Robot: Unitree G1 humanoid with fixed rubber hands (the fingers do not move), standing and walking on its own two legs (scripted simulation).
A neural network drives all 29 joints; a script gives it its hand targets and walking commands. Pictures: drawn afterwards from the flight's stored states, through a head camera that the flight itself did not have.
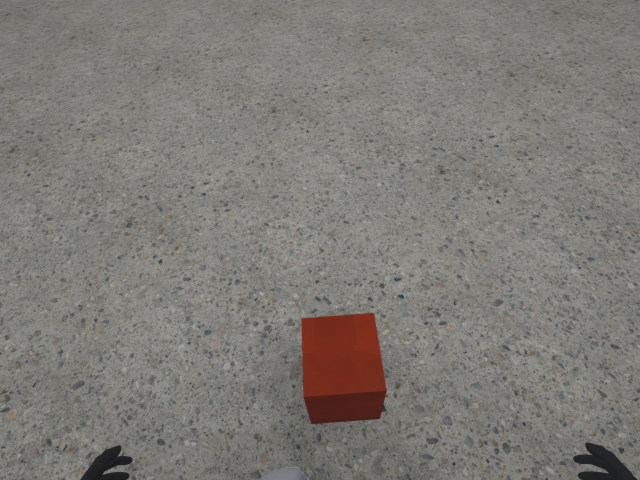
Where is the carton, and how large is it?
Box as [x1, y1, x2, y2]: [301, 313, 386, 423]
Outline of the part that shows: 373,313 301,318 303,395 311,423 379,418 386,390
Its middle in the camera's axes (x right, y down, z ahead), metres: +0.06 +0.36 +1.08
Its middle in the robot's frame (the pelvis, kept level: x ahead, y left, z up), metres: +0.49 +0.01 -0.60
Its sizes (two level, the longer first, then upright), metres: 0.210 0.200 0.250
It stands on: the floor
